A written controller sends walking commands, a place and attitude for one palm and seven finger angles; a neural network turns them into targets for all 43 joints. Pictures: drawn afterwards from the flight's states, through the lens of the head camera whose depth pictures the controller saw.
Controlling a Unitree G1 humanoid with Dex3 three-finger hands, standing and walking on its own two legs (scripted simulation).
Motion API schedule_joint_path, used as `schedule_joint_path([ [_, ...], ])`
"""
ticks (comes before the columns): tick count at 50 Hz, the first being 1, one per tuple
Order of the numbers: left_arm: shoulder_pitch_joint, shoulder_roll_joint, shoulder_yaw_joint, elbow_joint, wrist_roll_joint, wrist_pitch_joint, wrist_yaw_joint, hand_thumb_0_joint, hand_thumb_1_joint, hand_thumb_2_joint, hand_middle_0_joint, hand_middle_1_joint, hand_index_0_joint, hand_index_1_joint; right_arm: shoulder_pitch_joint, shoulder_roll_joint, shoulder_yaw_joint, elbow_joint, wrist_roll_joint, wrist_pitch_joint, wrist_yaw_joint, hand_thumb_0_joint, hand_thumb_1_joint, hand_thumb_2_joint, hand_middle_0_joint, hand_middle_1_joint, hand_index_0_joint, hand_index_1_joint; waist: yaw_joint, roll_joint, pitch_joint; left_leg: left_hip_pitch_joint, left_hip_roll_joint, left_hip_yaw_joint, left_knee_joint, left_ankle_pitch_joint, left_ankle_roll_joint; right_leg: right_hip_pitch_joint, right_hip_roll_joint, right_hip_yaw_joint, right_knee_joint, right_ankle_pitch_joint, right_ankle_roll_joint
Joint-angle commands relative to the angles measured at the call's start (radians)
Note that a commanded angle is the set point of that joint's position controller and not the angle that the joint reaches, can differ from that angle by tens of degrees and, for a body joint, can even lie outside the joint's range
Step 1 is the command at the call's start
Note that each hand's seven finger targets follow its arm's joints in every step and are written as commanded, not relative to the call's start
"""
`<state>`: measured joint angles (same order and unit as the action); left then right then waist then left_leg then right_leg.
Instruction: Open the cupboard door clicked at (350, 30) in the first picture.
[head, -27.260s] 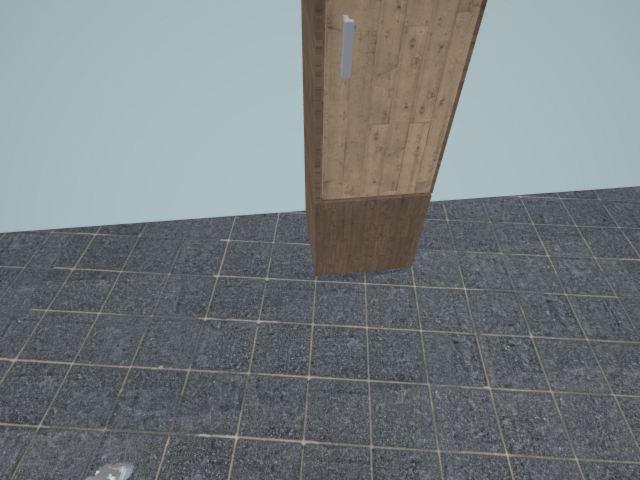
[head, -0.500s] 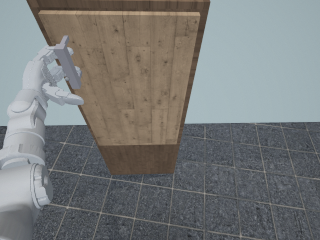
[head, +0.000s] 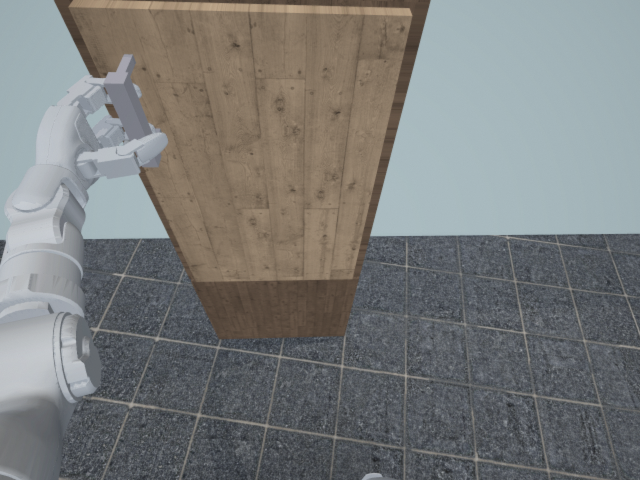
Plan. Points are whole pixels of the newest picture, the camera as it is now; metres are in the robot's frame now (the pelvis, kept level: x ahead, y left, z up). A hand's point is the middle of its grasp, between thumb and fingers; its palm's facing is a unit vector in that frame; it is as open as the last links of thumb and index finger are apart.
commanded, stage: close the thumb around the handle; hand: left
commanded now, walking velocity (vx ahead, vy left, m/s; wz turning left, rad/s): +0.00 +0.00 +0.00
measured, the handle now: (139, 113) +0.53 +0.21 +0.15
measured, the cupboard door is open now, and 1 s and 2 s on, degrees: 0 29 47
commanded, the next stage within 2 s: pull the door open along its arc in 0.26 s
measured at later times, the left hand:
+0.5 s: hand (150, 150) +0.47 +0.18 +0.15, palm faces -0.01 -1.00 -0.01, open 5.7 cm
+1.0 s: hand (190, 251) +0.32 +0.12 +0.15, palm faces +0.19 -0.98 +0.09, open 6.3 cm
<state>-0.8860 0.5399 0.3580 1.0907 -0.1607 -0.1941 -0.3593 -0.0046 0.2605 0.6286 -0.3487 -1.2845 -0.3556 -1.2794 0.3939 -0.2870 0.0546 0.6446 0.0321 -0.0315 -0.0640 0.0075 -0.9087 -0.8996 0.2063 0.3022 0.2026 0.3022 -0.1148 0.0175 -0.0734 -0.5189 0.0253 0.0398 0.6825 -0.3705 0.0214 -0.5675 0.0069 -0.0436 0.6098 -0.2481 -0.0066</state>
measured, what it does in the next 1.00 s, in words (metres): stands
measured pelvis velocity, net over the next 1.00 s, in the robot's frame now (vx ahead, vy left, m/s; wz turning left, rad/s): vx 0.02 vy -0.02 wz -0.01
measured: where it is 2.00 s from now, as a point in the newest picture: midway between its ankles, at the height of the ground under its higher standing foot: outside the picture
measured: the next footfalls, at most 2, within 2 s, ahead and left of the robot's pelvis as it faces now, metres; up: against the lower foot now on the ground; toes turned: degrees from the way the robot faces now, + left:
none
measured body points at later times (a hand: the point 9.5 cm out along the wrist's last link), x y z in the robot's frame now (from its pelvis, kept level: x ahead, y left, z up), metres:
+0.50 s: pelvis +0.00 +0.00 +0.00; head +0.05 -0.01 +0.45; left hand +0.46 +0.24 +0.15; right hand +0.06 -0.26 -0.11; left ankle -0.03 +0.10 -0.72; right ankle +0.02 -0.12 -0.72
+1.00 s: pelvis +0.02 -0.02 +0.01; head +0.01 -0.04 +0.46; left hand +0.31 +0.17 +0.15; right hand +0.21 -0.24 -0.06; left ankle -0.03 +0.10 -0.72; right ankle +0.02 -0.12 -0.72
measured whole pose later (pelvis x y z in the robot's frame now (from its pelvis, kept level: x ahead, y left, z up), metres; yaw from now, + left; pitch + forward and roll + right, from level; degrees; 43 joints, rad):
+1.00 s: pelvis +0.02 -0.02 +0.01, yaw -1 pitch +2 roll +0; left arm 0.02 0.05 0.08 -0.13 -0.19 0.12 0.14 0.02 0.69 0.74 -0.32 -1.34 -0.33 -1.26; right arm 0.17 -0.22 0.03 0.58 0.04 -0.05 -0.01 0.01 -0.91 -0.90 0.20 0.30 0.20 0.30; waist 0.01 0.06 -0.09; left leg -0.21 0.03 0.05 0.52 -0.35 -0.01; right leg -0.30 0.02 -0.03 0.52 -0.26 -0.03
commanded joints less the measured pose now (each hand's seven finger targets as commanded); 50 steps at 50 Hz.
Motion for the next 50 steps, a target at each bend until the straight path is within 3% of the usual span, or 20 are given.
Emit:
schedule_joint_path([
  [1, -0.483, 0.217, 0.017, -0.260, -0.031, -0.066, 0.006, 0.000, 0.788, 0.852, -0.392, -1.338, -0.392, -1.338, 0.078, -0.161, -0.067, -0.082, -0.006, -0.031, -0.005, 0.000, -0.900, -0.900, 0.200, 0.300, 0.200, 0.300, -0.003, 0.088, -0.398, 0.200, 0.001, -0.057, -0.077, 0.386, -0.006, 0.214, 0.016, 0.011, -0.024, 0.307, -0.019],
  [4, -0.462, 0.193, 0.007, -0.262, -0.032, -0.053, 0.016, 0.000, 0.900, 0.900, -0.400, -1.350, -0.400, -1.350, 0.076, -0.159, -0.068, -0.083, -0.005, -0.028, -0.002, 0.000, -0.900, -0.900, 0.200, 0.300, 0.200, 0.300, 0.001, 0.088, -0.387, 0.203, 0.001, -0.057, -0.082, 0.407, -0.007, 0.216, 0.017, 0.007, -0.025, 0.313, -0.020],
  [7, -0.411, 0.228, 0.060, -0.320, -0.038, -0.046, 0.042, 0.000, 0.900, 0.900, -0.400, -1.350, -0.400, -1.350, 0.074, -0.159, -0.072, -0.095, -0.008, -0.025, 0.001, 0.000, -0.900, -0.900, 0.200, 0.300, 0.200, 0.300, 0.033, 0.088, -0.417, 0.226, 0.004, -0.062, -0.082, 0.492, -0.016, 0.243, 0.018, 0.000, -0.017, 0.345, -0.023],
  [10, -0.409, 0.211, 0.052, -0.312, -0.027, -0.036, 0.073, 0.000, 0.900, 0.900, -0.400, -1.350, -0.400, -1.350, 0.065, -0.149, -0.068, -0.094, -0.007, -0.020, 0.006, 0.000, -0.900, -0.900, 0.200, 0.300, 0.200, 0.300, 0.021, 0.041, -0.354, 0.181, 0.001, -0.051, -0.094, 0.438, -0.010, 0.255, 0.018, 0.003, -0.027, 0.343, -0.018],
  [12, -0.399, 0.235, 0.067, -0.327, -0.014, -0.042, 0.089, 0.000, 0.900, 0.900, -0.400, -1.350, -0.400, -1.350, 0.058, -0.150, -0.067, -0.101, -0.007, -0.018, 0.007, 0.000, -0.900, -0.900, 0.200, 0.300, 0.200, 0.300, 0.031, 0.046, -0.338, 0.167, -0.001, -0.048, -0.099, 0.421, -0.004, 0.268, 0.015, 0.007, -0.028, 0.336, -0.022],
  [14, -0.420, 0.231, 0.053, -0.314, 0.005, -0.045, 0.099, 0.000, 0.900, 0.900, -0.400, -1.350, -0.400, -1.350, 0.054, -0.146, -0.064, -0.098, -0.007, -0.017, 0.006, 0.000, -0.900, -0.900, 0.200, 0.300, 0.200, 0.300, 0.020, 0.051, -0.322, 0.158, -0.003, -0.046, -0.104, 0.381, -0.003, 0.260, 0.012, 0.011, -0.030, 0.320, -0.020],
  [15, -0.412, 0.209, 0.043, -0.302, 0.005, -0.043, 0.099, 0.000, 0.900, 0.900, -0.400, -1.350, -0.400, -1.350, 0.052, -0.143, -0.065, -0.103, -0.007, -0.018, 0.007, 0.000, -0.900, -0.900, 0.200, 0.300, 0.200, 0.300, 0.019, 0.038, -0.320, 0.157, -0.004, -0.042, -0.105, 0.363, 0.000, 0.259, 0.012, 0.014, -0.034, 0.313, -0.019],
  [18, -0.430, 0.238, 0.058, -0.306, 0.008, -0.058, 0.098, 0.000, 0.900, 0.900, -0.400, -1.350, -0.400, -1.350, 0.048, -0.144, -0.063, -0.105, -0.007, -0.019, 0.002, 0.000, -0.900, -0.900, 0.200, 0.300, 0.200, 0.300, 0.024, 0.062, -0.360, 0.169, -0.007, -0.039, -0.104, 0.359, 0.001, 0.283, 0.009, 0.022, -0.031, 0.320, -0.020],
  [19, -0.446, 0.144, -0.018, -0.332, 0.004, -0.059, 0.090, 0.000, 0.900, 0.900, -0.400, -1.350, -0.400, -1.350, 0.037, -0.133, -0.060, -0.112, -0.005, -0.024, 0.005, 0.000, -0.900, -0.900, 0.200, 0.300, 0.200, 0.300, 0.013, 0.091, -0.361, 0.196, -0.006, -0.041, -0.105, 0.372, -0.004, 0.262, 0.010, 0.017, -0.031, 0.317, -0.022],
  [22, -0.353, 0.158, 0.013, -0.356, -0.014, -0.064, 0.085, 0.000, 0.900, 0.900, -0.400, -1.350, -0.400, -1.350, 0.036, -0.141, -0.069, -0.117, -0.003, -0.028, 0.005, 0.000, -0.900, -0.900, 0.200, 0.300, 0.200, 0.300, 0.035, 0.051, -0.412, 0.226, -0.001, -0.040, -0.095, 0.428, -0.004, 0.297, 0.013, 0.016, -0.027, 0.353, -0.023],
  [27, -0.186, 0.135, 0.021, -0.444, -0.046, -0.048, 0.068, 0.000, 0.900, 0.900, -0.400, -1.350, -0.400, -1.350, -0.008, -0.138, -0.069, -0.149, 0.008, -0.029, 0.007, 0.000, -0.900, -0.900, 0.200, 0.300, 0.200, 0.300, 0.074, 0.003, -0.400, 0.190, -0.005, -0.019, -0.119, 0.391, 0.006, 0.386, 0.010, 0.023, -0.041, 0.381, -0.024],
  [30, -0.079, 0.122, 0.026, -0.572, -0.062, -0.027, 0.062, 0.000, 0.900, 0.900, -0.400, -1.350, -0.400, -1.350, -0.044, -0.130, -0.070, -0.172, 0.015, -0.031, 0.009, 0.000, -0.900, -0.900, 0.200, 0.300, 0.200, 0.300, 0.104, 0.032, -0.402, 0.209, -0.006, -0.014, -0.136, 0.431, 0.006, 0.429, 0.007, 0.026, -0.043, 0.425, -0.027],
  [39, 0.388, -0.008, 0.005, -0.995, -0.115, 0.078, 0.092, 0.000, 0.900, 0.900, -0.400, -1.350, -0.400, -1.350, -0.182, -0.095, -0.068, -0.235, 0.028, -0.059, 0.018, 0.000, -0.900, -0.900, 0.200, 0.300, 0.200, 0.300, 0.158, 0.021, -0.314, 0.269, -0.006, 0.005, -0.182, 0.483, 0.001, 0.503, -0.007, 0.016, -0.069, 0.488, -0.025],
  [40, 0.428, -0.041, 0.108, -1.098, -0.156, 0.108, 0.226, 0.000, 0.900, 0.900, -0.400, -1.350, -0.400, -1.350, -0.229, -0.057, -0.069, -0.245, 0.029, -0.070, 0.027, 0.000, -0.900, -0.900, 0.200, 0.300, 0.200, 0.300, 0.241, 0.009, -0.315, 0.243, -0.013, 0.005, -0.180, 0.480, -0.010, 0.500, -0.004, 0.003, -0.078, 0.455, -0.020],
  [41, 0.487, -0.157, 0.013, -1.145, -0.141, 0.139, 0.296, 0.000, 0.900, 0.900, -0.400, -1.350, -0.400, -1.350, -0.249, -0.052, -0.065, -0.236, 0.024, -0.076, 0.036, 0.000, -0.900, -0.900, 0.200, 0.300, 0.200, 0.300, 0.211, 0.026, -0.265, 0.258, -0.009, 0.009, -0.197, 0.461, -0.019, 0.479, -0.002, -0.004, -0.092, 0.426, -0.017],
  [42, 0.531, -0.211, -0.021, -1.189, -0.138, 0.153, 0.344, 0.000, 0.900, 0.900, -0.400, -1.350, -0.400, -1.350, -0.260, -0.050, -0.066, -0.231, 0.025, -0.083, 0.042, 0.000, -0.900, -0.900, 0.200, 0.300, 0.200, 0.300, 0.195, -0.028, -0.219, 0.257, -0.005, 0.001, -0.200, 0.431, -0.020, 0.460, -0.001, -0.014, -0.109, 0.388, -0.013],
  [44, 0.634, -0.233, -0.030, -1.297, -0.101, 0.184, 0.434, 0.000, 0.900, 0.900, -0.400, -1.350, -0.400, -1.350, -0.274, -0.046, -0.069, -0.217, 0.018, -0.081, 0.050, 0.000, -0.900, -0.900, 0.200, 0.300, 0.200, 0.300, 0.196, -0.022, -0.207, 0.264, -0.005, 0.005, -0.206, 0.421, -0.022, 0.466, -0.002, -0.011, -0.109, 0.381, -0.014],
  [45, 0.683, -0.283, -0.079, -1.376, -0.075, 0.203, 0.475, 0.000, 0.900, 0.900, -0.400, -1.350, -0.400, -1.350, -0.286, -0.035, -0.066, -0.222, 0.011, -0.077, 0.053, 0.000, -0.900, -0.900, 0.200, 0.300, 0.200, 0.300, 0.198, -0.009, -0.222, 0.279, -0.007, 0.008, -0.207, 0.436, -0.022, 0.479, -0.005, -0.012, -0.107, 0.392, -0.014],
  [47, 0.755, -0.311, -0.114, -1.484, -0.035, 0.242, 0.558, 0.000, 0.900, 0.900, -0.400, -1.350, -0.400, -1.350, -0.309, -0.026, -0.066, -0.222, -0.001, -0.066, 0.053, 0.000, -0.900, -0.900, 0.200, 0.300, 0.200, 0.300, 0.192, -0.044, -0.209, 0.294, -0.005, 0.008, -0.205, 0.425, -0.021, 0.498, -0.010, -0.007, -0.120, 0.394, -0.012],
  [50, 0.841, -0.377, -0.180, -1.617, 0.024, 0.315, 0.666, 0.000, 0.900, 0.900, -0.400, -1.350, -0.400, -1.350, -0.352, -0.003, -0.054, -0.230, -0.021, -0.038, 0.050, 0.000, -0.900, -0.900, 0.200, 0.300, 0.200, 0.300, 0.195, -0.025, -0.186, 0.309, -0.008, 0.005, -0.213, 0.413, -0.020, 0.514, -0.016, 0.007, -0.134, 0.386, -0.016],
])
